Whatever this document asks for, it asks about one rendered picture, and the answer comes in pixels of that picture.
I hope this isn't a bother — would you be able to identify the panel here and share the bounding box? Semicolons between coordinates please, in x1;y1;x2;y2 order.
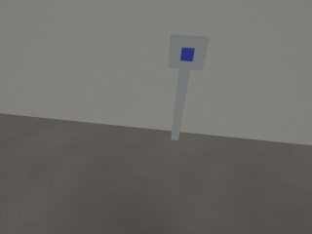
168;31;210;140

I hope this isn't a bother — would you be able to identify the button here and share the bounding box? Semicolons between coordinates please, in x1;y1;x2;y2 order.
180;47;195;61

